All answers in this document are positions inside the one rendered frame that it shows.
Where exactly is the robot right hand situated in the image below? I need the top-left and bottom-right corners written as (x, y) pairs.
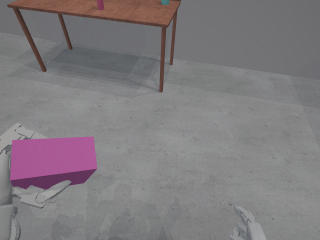
top-left (230, 205), bottom-right (267, 240)

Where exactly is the sponge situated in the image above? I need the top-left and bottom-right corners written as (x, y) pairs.
top-left (10, 136), bottom-right (98, 190)

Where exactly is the robot left hand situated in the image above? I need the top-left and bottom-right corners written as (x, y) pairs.
top-left (0, 123), bottom-right (72, 209)

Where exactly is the left robot forearm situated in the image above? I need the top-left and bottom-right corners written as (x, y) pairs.
top-left (0, 204), bottom-right (21, 240)

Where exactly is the table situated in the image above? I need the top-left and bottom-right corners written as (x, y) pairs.
top-left (7, 0), bottom-right (181, 93)

